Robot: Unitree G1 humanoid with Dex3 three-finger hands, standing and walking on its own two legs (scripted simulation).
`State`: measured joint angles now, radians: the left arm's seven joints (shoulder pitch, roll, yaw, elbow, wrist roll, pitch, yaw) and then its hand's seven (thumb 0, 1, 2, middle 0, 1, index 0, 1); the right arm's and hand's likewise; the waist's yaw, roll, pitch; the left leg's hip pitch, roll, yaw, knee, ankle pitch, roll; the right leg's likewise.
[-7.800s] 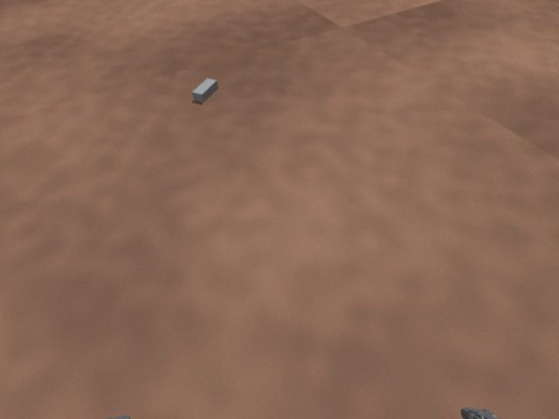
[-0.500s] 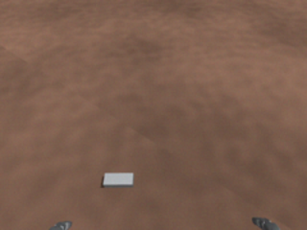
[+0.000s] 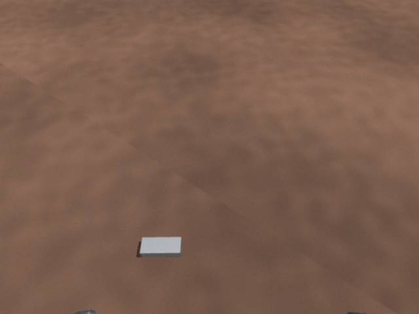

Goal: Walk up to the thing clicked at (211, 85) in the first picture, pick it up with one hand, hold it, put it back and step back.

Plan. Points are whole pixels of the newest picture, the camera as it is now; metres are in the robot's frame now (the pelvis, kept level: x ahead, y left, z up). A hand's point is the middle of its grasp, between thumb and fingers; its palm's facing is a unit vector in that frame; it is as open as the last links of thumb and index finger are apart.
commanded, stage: walk up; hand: left
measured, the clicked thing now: (161, 247) +0.49 +0.25 -0.75
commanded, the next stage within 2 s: stand in 0.06 s
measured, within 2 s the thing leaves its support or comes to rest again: neither
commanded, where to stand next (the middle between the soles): +0.11 +0.02 m, yaw +0 degrees
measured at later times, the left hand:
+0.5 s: hand out of the picture +0.09 +0.25 -0.16, palm faces -0.02 -0.94 -0.34, open 7.4 cm
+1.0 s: hand out of the picture +0.10 +0.24 -0.15, palm faces -0.02 -0.94 -0.34, open 7.4 cm
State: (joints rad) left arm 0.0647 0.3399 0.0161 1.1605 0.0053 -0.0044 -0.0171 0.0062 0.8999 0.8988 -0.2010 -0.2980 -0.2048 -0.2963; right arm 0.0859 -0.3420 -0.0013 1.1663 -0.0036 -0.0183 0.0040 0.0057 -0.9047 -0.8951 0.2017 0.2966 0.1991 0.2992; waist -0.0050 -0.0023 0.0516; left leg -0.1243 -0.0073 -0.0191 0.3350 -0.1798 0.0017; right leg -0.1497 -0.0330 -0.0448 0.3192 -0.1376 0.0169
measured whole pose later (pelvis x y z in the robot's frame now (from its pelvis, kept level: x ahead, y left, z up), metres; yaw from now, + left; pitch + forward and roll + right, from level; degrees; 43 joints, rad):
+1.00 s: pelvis +0.02 -0.01 +0.00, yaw +0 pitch -2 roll +0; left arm 0.09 0.34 0.00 1.15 0.01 -0.02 -0.01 0.01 0.90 0.90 -0.20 -0.30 -0.21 -0.30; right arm 0.10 -0.35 0.01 1.15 0.00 -0.01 0.01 0.00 -0.90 -0.90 0.20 0.30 0.20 0.30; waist 0.00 0.01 0.04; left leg -0.08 0.00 -0.02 0.30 -0.19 -0.01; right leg -0.11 -0.03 -0.05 0.30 -0.16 0.01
